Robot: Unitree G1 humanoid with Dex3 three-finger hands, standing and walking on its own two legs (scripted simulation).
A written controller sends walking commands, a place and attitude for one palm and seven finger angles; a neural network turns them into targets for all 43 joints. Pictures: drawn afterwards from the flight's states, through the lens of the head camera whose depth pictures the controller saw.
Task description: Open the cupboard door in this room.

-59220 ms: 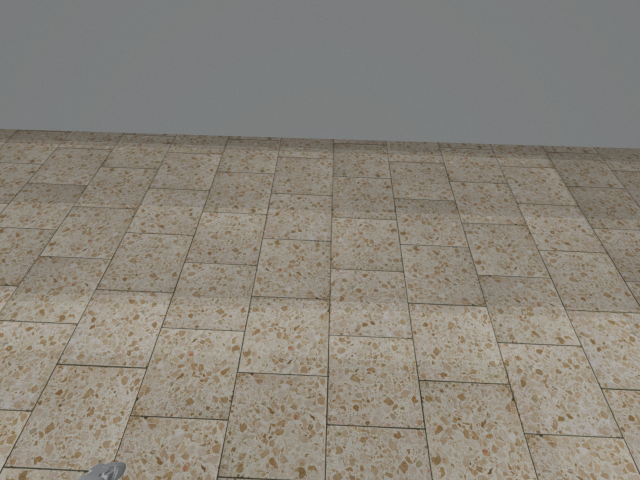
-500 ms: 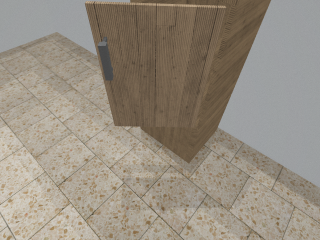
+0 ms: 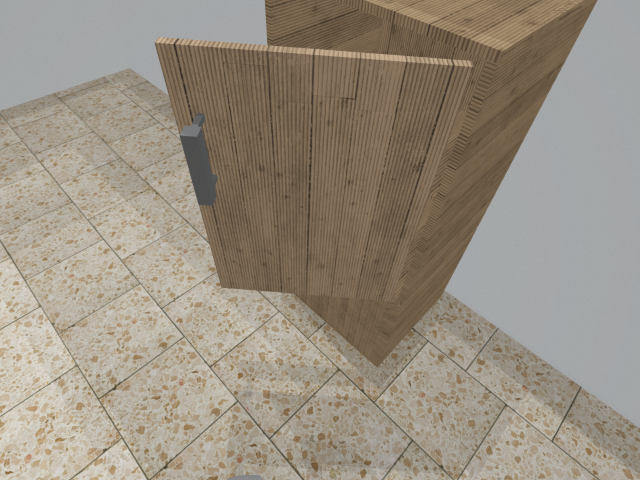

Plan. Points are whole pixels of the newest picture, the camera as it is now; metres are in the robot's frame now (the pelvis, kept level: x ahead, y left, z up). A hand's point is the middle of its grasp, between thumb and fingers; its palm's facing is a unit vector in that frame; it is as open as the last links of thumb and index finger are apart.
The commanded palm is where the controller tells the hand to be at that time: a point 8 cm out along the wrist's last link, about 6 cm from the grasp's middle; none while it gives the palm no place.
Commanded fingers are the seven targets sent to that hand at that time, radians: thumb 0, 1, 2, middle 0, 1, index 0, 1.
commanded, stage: come to a stop and stand still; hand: left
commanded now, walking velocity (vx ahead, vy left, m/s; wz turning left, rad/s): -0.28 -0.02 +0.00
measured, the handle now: (203, 160) +0.55 +0.24 +0.07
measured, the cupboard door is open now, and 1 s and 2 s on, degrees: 40 40 40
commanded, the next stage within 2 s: look again from close up in 1.00 s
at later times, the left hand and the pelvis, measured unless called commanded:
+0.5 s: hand out of the picture +0.06 +0.17 -0.17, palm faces +0.04 -0.96 -0.28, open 7.4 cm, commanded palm none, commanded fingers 0.00 0.90 0.90 -0.20 -0.30 -0.20 -0.30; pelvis +0.02 -0.03 +0.00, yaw +0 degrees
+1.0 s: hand out of the picture +0.01 +0.17 -0.17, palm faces +0.04 -0.98 -0.19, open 7.4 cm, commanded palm none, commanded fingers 0.00 0.90 0.90 -0.20 -0.30 -0.20 -0.30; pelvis +0.00 -0.01 +0.01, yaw +0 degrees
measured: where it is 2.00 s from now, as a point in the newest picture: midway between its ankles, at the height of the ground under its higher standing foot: outside the picture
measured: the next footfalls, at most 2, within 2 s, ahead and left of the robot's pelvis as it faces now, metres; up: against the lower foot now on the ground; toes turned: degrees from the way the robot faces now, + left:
left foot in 0.04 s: +0.11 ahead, +0.12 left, +0.00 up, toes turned +6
left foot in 0.66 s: +0.03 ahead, +0.11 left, +0.00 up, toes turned +2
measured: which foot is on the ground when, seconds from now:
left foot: up 0.00-0.02, down 0.04-0.36, up 0.38-0.64, down 0.66-1.00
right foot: down 0.00-1.00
